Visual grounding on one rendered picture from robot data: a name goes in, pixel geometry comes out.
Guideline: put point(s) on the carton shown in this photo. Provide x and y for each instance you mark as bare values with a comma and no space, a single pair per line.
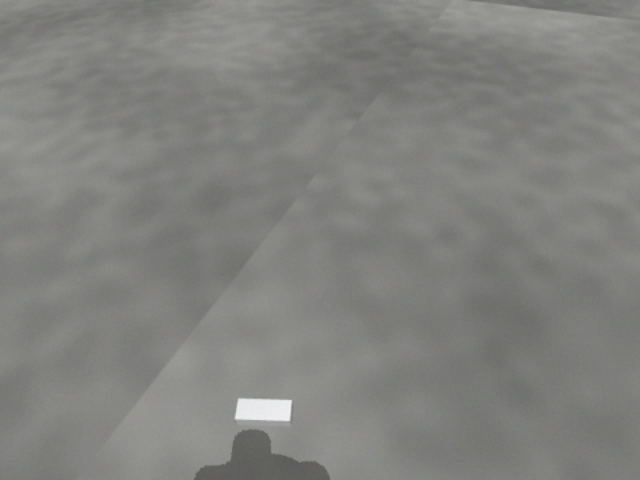
264,412

